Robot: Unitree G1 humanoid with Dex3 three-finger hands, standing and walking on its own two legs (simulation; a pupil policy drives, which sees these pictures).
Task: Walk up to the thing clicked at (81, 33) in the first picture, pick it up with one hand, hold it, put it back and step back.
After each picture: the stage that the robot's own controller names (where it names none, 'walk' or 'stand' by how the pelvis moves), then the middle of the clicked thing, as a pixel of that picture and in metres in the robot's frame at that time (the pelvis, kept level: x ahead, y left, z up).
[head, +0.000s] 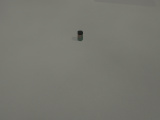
stand; (80, 35) +1.47 +0.00 -0.72
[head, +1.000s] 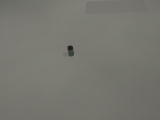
walk; (70, 51) +1.34 +0.23 -0.69
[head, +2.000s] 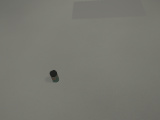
walk; (54, 76) +0.85 +0.33 -0.70
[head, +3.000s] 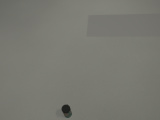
walk; (66, 111) +0.53 +0.20 -0.71
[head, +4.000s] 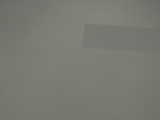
stand; out of the picture +0.36 +0.14 -0.70
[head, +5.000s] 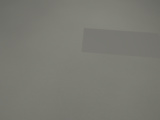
stand; out of the picture +0.33 +0.15 -0.72
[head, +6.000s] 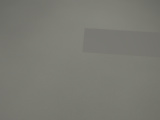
stand; out of the picture +0.33 +0.14 -0.73
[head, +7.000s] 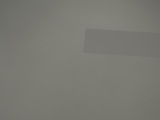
stand; out of the picture +0.33 +0.15 -0.73
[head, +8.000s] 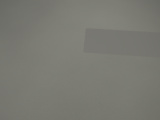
stand; out of the picture +0.32 +0.15 -0.73
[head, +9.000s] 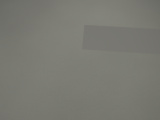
go down; out of the picture +0.33 +0.15 -0.72
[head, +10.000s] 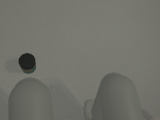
go down; (28, 64) +0.42 +0.17 -0.30
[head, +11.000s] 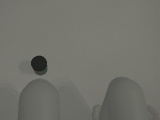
close in; (39, 66) +0.42 +0.16 -0.31
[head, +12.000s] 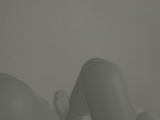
close in; out of the picture +0.41 +0.21 -0.22
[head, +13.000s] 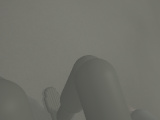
close; out of the picture +0.42 +0.22 -0.22
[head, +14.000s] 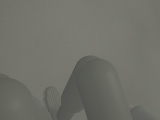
lift; out of the picture +0.40 +0.21 -0.23
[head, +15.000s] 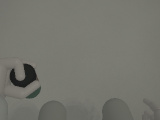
lift; (27, 82) +0.33 +0.18 -0.03
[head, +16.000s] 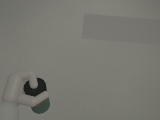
hold; (38, 96) +0.30 +0.16 -0.01
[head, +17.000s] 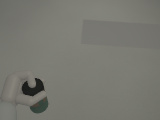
hold; (36, 96) +0.31 +0.17 -0.01
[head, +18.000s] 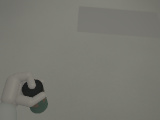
crouch; (35, 97) +0.31 +0.16 -0.05
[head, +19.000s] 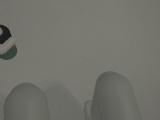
lower; (3, 43) +0.47 +0.20 -0.11
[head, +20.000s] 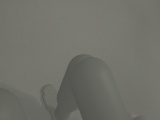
lower; out of the picture +0.45 +0.25 -0.23
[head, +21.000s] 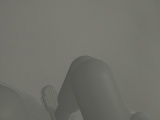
lower; out of the picture +0.44 +0.25 -0.24
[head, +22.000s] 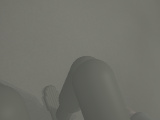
lower; out of the picture +0.44 +0.25 -0.24
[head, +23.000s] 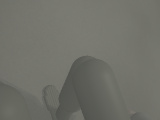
lower; out of the picture +0.43 +0.25 -0.24
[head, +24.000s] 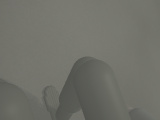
open; out of the picture +0.42 +0.23 -0.24
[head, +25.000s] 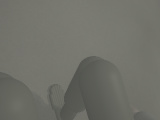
stand; out of the picture +0.42 +0.23 -0.23
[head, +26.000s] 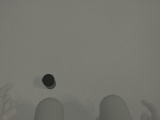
walk; (49, 82) +0.42 +0.16 -0.46
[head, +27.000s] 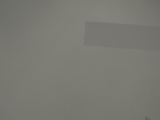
stand; out of the picture +0.37 +0.14 -0.66
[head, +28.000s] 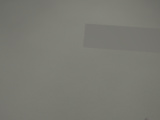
stand; out of the picture +0.37 +0.15 -0.67
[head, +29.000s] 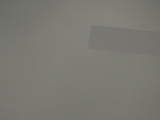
stand; out of the picture +0.37 +0.14 -0.71
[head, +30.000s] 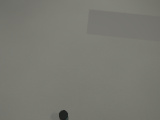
walk; (63, 116) +0.41 +0.10 -0.70
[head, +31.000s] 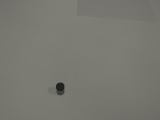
walk; (60, 89) +0.58 +0.12 -0.71
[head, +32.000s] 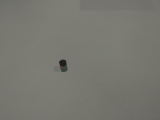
walk; (63, 65) +0.89 +0.24 -0.70
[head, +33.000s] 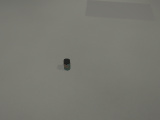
stand; (67, 64) +1.00 +0.14 -0.71
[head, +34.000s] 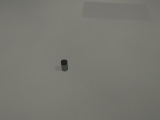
stand; (64, 65) +1.02 +0.17 -0.72
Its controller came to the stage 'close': yes
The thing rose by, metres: 0.70
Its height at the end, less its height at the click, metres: +0.00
